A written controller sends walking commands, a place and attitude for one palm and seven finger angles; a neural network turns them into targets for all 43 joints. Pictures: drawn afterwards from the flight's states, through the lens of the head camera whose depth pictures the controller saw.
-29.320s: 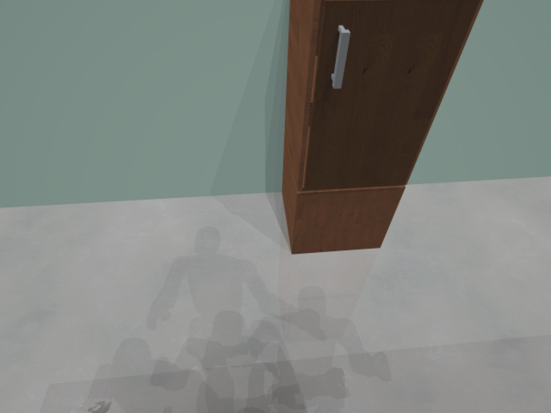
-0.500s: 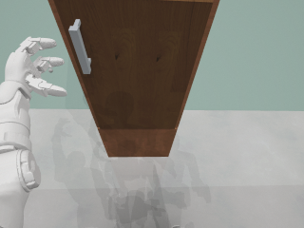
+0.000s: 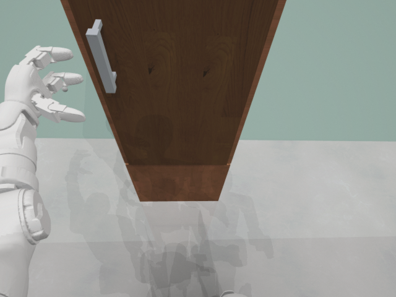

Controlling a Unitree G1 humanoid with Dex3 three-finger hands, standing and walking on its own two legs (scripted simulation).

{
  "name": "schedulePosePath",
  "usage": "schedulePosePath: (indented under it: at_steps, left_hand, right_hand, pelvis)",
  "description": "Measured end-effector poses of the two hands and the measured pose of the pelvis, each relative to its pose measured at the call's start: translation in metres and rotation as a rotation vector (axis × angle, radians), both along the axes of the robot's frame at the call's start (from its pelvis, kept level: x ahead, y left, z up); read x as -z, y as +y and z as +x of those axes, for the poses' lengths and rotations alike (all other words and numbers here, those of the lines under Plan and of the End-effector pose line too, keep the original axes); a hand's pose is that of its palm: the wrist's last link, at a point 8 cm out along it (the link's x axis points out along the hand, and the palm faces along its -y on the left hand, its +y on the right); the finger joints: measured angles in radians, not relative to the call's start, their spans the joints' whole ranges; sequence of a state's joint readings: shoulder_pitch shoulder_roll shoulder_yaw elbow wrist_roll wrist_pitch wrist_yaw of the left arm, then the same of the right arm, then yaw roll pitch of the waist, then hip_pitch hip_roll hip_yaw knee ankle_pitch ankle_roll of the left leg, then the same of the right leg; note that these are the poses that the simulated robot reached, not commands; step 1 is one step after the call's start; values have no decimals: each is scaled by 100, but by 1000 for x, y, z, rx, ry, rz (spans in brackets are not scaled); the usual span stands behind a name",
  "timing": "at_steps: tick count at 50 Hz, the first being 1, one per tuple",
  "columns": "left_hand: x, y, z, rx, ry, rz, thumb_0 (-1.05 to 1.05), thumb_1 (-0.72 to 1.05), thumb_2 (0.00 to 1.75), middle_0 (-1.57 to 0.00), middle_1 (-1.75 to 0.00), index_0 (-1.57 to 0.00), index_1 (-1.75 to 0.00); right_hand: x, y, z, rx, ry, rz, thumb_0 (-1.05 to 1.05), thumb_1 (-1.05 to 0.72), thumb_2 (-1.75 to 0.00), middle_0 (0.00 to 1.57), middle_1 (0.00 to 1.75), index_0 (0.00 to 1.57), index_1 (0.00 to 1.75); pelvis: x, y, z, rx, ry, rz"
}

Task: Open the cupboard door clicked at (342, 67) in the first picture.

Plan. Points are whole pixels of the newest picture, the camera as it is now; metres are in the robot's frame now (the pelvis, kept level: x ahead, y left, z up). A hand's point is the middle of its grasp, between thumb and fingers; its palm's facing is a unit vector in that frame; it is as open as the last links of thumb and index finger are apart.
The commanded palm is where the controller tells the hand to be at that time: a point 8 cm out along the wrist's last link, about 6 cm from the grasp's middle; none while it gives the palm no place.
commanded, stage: move the hooked fingers beside the handle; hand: left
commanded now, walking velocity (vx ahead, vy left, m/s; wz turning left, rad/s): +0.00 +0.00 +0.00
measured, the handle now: (104, 58) +0.55 +0.17 +0.15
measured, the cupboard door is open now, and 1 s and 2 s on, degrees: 0 0 0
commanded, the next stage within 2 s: slide the fingers in behind the handle in 0.12 s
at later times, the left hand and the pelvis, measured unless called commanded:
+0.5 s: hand (75, 90) +0.47 +0.21 +0.14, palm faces -0.03 -1.00 +0.01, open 14.0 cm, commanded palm +0.45 +0.26 +0.15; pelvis +0.00 +0.00 +0.00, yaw +0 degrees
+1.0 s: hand (90, 87) +0.48 +0.18 +0.15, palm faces -0.01 -1.00 +0.00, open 14.0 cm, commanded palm +0.45 +0.22 +0.15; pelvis -0.01 -0.01 +0.00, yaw +0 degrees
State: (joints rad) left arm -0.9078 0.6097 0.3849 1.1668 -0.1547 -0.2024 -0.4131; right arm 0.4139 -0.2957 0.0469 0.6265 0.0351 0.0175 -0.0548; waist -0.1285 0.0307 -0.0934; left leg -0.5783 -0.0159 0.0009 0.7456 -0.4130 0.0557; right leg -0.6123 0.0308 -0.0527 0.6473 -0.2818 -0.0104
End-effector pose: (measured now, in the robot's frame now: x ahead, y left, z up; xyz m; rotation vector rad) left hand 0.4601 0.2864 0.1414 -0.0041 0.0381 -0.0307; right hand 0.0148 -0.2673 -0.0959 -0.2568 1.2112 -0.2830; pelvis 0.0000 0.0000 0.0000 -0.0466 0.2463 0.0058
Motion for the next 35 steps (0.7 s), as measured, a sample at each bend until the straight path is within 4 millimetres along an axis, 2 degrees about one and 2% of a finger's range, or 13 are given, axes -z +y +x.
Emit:
schedulePosePath:
  at_steps: [4,12,17,24,30,35]
  left_hand:
    - [3,-3,4,-8,-8,1,-1,-50,30,-30,-120,-30,-120]
    - [-8,-8,8,0,-48,-1,-1,-50,30,-30,-120,-30,-120]
    - [-6,-9,4,-1,-19,9,-1,-50,30,-30,-120,-30,-120]
    - [-3,-20,-7,6,-31,-7,-1,-50,30,-30,-120,-30,-120]
    - [-4,-28,-9,-7,-35,5,-1,-50,30,-30,-120,-30,-120]
    - [-4,-33,-8,-11,-26,3,-1,-50,30,-30,-120,-30,-120]
  right_hand:
    - [1,2,0,0,4,3,0,-91,-89,21,30,20,30]
    - [1,3,0,17,5,14,0,-91,-89,21,30,20,30]
    - [0,3,3,22,-9,25,0,-91,-89,21,30,20,30]
    - [1,2,14,-3,-31,31,1,-91,-89,21,30,20,30]
    - [0,0,21,-20,-71,26,0,-91,-89,21,30,20,30]
    - [0,0,20,-24,-80,26,0,-91,-89,21,30,20,30]
  pelvis:
    - [0,0,0,1,5,1]
    - [-1,0,6,7,5,0]
    - [-2,-1,8,11,-4,1]
    - [-3,-2,6,3,-25,3]
    - [-3,-3,0,-1,-32,6]
    - [-2,-5,-4,-3,-35,9]
